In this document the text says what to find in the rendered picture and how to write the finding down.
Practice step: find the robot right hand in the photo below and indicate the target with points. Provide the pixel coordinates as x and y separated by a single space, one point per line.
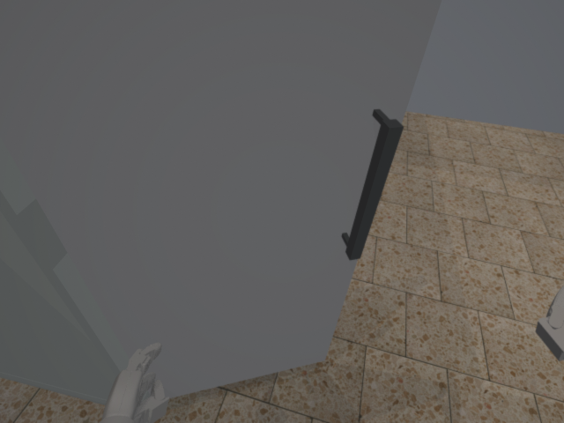
551 328

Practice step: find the fridge door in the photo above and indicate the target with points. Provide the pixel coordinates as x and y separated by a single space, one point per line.
199 161

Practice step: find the handle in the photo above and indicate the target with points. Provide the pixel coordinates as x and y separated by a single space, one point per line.
384 151

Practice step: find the robot left hand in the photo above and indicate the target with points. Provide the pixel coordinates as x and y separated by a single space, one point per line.
130 385

